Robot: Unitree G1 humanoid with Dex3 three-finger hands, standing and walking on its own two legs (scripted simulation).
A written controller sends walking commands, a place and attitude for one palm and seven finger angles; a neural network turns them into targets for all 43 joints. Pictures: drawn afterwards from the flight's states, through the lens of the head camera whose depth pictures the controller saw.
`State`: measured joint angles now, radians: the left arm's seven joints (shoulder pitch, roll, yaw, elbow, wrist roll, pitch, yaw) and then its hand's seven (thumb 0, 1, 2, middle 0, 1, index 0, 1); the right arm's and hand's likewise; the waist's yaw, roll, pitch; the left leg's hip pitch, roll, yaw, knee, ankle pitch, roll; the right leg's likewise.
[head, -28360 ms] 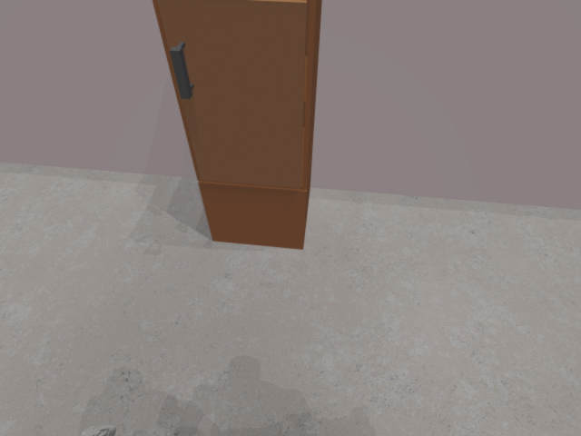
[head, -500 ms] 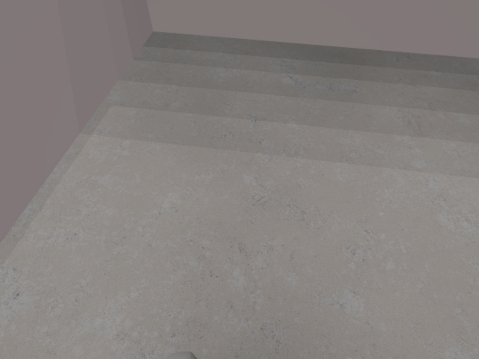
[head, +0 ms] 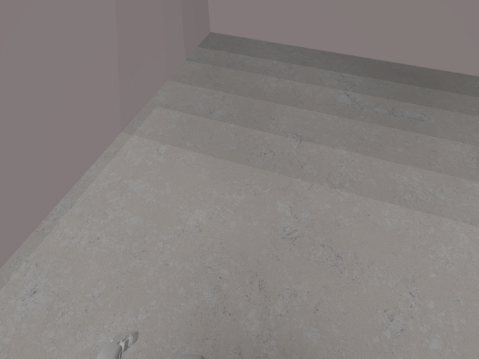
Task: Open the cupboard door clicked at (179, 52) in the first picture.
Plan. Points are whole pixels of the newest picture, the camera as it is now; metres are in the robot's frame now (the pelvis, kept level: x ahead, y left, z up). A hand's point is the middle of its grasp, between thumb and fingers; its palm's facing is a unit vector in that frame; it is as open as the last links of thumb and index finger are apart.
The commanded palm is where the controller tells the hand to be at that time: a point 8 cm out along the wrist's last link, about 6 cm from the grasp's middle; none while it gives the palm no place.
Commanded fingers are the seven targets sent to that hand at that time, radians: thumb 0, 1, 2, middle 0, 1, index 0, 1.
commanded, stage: turn to face it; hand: left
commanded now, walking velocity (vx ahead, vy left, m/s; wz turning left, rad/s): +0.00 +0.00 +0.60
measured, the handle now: out of the picture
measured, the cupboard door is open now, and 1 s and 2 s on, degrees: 48 48 48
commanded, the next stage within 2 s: none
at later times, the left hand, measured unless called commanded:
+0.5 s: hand out of the picture +0.08 +0.22 -0.15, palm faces +0.33 -0.90 -0.28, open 7.4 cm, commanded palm none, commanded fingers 0.00 0.90 0.90 -0.20 -0.30 -0.20 -0.30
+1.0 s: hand out of the picture +0.02 +0.16 -0.18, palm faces +0.62 -0.75 -0.22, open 7.3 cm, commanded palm none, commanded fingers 0.00 0.90 0.90 -0.20 -0.30 -0.20 -0.30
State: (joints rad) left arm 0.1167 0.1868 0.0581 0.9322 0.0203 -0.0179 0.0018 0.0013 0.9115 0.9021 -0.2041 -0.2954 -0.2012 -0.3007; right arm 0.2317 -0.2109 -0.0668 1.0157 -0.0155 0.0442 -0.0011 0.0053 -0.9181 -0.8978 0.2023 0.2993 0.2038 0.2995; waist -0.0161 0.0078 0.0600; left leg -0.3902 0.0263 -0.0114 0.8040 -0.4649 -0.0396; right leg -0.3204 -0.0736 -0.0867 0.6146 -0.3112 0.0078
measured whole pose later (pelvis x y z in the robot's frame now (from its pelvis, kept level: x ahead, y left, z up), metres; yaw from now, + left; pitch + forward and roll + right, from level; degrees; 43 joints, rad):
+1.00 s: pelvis +0.10 -0.04 +0.00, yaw +38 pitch +1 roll +0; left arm 0.20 0.25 0.06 0.91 0.01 0.06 0.01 0.01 0.91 0.90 -0.21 -0.30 -0.20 -0.30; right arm 0.12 -0.22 -0.05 0.87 -0.02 0.02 0.01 0.01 -0.91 -0.90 0.20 0.30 0.20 0.30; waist 0.01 -0.06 0.12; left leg -0.34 0.01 0.05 0.62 -0.30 0.03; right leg -0.43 -0.11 -0.08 1.06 -0.53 0.09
